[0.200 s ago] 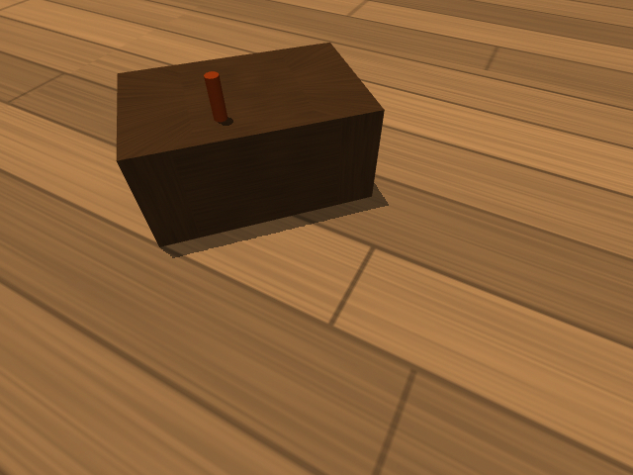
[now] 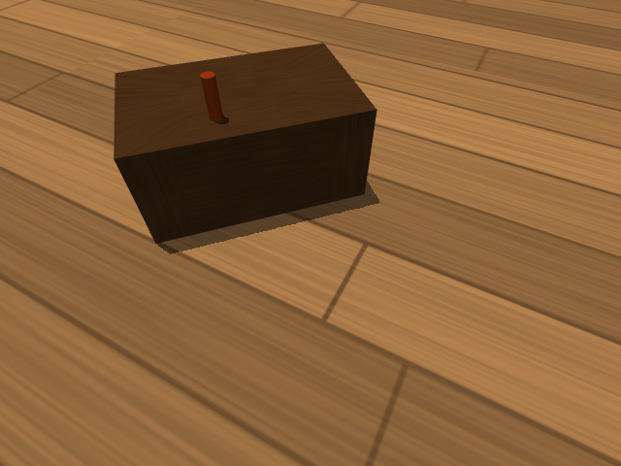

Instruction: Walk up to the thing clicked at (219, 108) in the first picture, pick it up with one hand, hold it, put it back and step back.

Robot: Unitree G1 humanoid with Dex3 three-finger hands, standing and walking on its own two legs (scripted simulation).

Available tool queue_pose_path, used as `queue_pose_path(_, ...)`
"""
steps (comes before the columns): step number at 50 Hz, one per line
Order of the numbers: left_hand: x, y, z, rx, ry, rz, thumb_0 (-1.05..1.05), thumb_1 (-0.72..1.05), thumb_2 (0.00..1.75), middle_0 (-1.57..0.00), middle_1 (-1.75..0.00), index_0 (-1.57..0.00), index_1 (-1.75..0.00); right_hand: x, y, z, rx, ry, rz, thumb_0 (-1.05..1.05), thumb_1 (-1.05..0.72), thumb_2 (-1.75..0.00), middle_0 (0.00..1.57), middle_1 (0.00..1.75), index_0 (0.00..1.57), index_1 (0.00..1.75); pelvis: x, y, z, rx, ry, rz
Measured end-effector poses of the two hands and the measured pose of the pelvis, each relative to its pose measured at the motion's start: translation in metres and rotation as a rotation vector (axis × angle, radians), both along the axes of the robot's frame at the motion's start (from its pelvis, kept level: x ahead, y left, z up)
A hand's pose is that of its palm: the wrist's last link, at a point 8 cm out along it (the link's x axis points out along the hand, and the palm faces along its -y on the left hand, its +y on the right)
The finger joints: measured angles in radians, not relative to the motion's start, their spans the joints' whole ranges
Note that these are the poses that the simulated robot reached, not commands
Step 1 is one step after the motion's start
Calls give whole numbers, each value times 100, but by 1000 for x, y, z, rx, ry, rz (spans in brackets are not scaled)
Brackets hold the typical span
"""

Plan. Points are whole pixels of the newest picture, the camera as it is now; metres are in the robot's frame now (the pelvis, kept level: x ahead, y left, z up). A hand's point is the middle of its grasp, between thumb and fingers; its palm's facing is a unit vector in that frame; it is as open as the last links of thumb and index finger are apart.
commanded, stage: stand
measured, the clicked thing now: (212, 97) +1.30 +0.38 -0.25
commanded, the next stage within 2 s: walk up in 0.92 s
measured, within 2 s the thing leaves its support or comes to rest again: neither
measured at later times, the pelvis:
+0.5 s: pelvis +0.01 +0.00 +0.00, yaw +0 degrees
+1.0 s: pelvis +0.01 +0.01 +0.00, yaw +2 degrees
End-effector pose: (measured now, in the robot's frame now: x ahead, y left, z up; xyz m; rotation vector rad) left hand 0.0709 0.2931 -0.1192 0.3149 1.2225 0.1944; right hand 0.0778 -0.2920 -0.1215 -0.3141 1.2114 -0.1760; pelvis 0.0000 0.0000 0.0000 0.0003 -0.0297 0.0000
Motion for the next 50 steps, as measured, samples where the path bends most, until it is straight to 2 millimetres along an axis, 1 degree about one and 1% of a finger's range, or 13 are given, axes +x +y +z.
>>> queue_pose_path(27, 3, 2, 1, 4, 8, 3, 0, 91, 90, -21, -30, -21, -30, 0, 1, -1, -1, 14, -3, 1, -90, -90, 20, 30, 21, 30, 5, 2, 1, 2, 1, -1)
queue_pose_path(46, -1, 4, 1, 6, 14, 4, 0, 91, 90, -21, -30, -21, -30, -2, 0, 0, -5, 18, -6, 1, -90, -90, 20, 30, 21, 30, 5, 2, 1, 1, 0, -1)
queue_pose_path(48, -1, 7, 2, 1, -14, 17, 0, 91, 90, -21, -30, -21, -30, -2, -2, 0, 4, 21, 5, 1, -90, -90, 20, 30, 21, 30, 6, 3, -1, -6, 3, 15)
queue_pose_path(50, -6, 16, 4, 14, -52, 38, 0, 91, 90, -21, -30, -21, -30, 2, -4, 0, 1, 38, 32, 1, -90, -90, 20, 30, 21, 30, 9, 6, -3, -11, 10, 36)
